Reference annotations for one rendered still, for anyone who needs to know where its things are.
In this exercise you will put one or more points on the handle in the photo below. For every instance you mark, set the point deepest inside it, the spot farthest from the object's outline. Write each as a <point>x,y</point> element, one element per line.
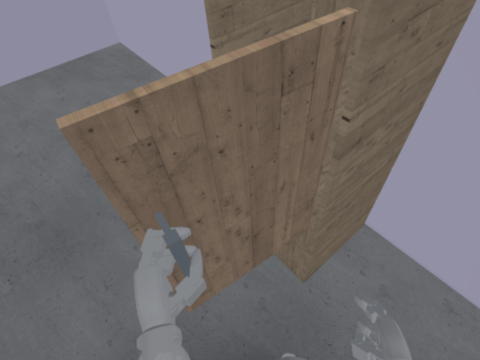
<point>175,245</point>

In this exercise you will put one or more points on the robot left forearm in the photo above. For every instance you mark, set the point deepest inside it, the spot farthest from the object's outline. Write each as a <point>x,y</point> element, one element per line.
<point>161,342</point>

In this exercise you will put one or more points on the right robot hand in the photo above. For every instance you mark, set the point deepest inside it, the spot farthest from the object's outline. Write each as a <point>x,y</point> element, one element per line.
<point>386,339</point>

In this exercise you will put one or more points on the cupboard door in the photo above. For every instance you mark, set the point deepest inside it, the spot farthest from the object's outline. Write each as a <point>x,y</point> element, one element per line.
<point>232,148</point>

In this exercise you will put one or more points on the left robot hand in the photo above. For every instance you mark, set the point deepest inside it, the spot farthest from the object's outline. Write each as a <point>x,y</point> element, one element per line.
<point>153,305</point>

